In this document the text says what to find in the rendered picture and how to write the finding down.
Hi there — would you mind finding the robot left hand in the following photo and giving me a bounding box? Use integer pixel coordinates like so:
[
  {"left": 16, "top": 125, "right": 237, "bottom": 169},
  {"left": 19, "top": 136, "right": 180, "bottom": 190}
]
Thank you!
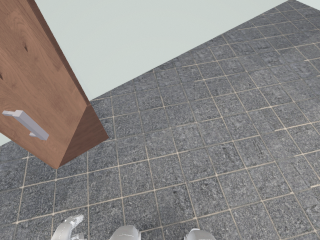
[{"left": 51, "top": 214, "right": 87, "bottom": 240}]

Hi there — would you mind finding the robot thigh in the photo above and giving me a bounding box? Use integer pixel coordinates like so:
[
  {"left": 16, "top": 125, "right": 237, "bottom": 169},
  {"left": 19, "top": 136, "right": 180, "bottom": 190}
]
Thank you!
[
  {"left": 184, "top": 230, "right": 216, "bottom": 240},
  {"left": 109, "top": 225, "right": 141, "bottom": 240}
]

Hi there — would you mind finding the right robot thigh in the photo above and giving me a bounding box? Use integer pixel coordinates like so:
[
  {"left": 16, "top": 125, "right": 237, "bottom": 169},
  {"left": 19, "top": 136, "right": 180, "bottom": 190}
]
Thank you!
[{"left": 184, "top": 230, "right": 216, "bottom": 240}]

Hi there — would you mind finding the left robot thigh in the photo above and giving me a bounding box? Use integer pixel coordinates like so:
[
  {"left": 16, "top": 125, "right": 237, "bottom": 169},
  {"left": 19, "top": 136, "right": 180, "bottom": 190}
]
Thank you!
[{"left": 109, "top": 225, "right": 141, "bottom": 240}]

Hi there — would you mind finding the handle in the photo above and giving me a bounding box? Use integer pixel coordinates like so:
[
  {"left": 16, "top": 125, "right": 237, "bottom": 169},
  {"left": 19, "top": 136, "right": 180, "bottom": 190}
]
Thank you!
[{"left": 2, "top": 110, "right": 49, "bottom": 141}]

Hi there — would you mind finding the cupboard door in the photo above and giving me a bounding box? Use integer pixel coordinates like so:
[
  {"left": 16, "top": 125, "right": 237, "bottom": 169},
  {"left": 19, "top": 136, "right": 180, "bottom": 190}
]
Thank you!
[{"left": 0, "top": 0, "right": 87, "bottom": 169}]

